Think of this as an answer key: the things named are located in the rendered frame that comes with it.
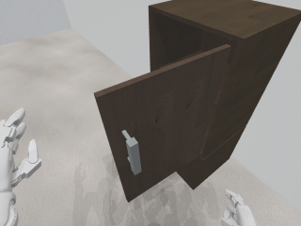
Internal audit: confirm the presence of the right robot hand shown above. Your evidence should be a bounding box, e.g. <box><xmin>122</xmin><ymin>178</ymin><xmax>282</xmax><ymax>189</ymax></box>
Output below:
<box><xmin>221</xmin><ymin>189</ymin><xmax>258</xmax><ymax>226</ymax></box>

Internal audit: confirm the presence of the cupboard door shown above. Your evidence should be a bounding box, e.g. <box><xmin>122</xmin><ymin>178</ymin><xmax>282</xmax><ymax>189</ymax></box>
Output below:
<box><xmin>94</xmin><ymin>44</ymin><xmax>231</xmax><ymax>202</ymax></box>

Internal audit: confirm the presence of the left robot forearm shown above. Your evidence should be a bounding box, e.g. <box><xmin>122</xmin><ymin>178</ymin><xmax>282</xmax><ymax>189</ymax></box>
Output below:
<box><xmin>0</xmin><ymin>191</ymin><xmax>19</xmax><ymax>226</ymax></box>

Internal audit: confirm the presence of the handle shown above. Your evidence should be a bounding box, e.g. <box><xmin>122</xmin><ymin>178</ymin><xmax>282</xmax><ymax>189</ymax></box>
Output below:
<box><xmin>121</xmin><ymin>130</ymin><xmax>142</xmax><ymax>175</ymax></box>

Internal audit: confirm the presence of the left robot hand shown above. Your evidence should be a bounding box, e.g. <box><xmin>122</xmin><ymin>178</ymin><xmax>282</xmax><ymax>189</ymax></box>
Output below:
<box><xmin>0</xmin><ymin>108</ymin><xmax>41</xmax><ymax>192</ymax></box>

